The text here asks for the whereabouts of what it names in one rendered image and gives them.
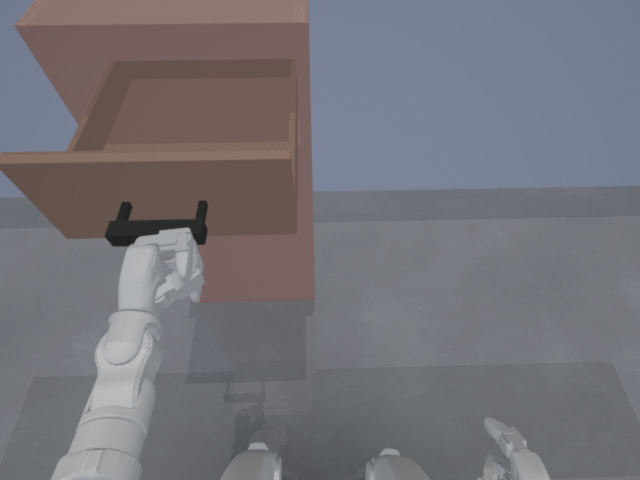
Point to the handle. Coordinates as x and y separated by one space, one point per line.
124 233

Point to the left robot hand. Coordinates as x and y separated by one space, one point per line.
144 269

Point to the left robot forearm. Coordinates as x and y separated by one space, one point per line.
115 422

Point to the right robot shin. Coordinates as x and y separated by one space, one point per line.
390 452

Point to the cabinet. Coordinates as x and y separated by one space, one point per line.
74 41

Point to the drawer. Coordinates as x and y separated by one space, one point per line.
166 134

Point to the robot left thigh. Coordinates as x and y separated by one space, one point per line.
255 464

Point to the right robot hand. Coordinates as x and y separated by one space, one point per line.
524 464

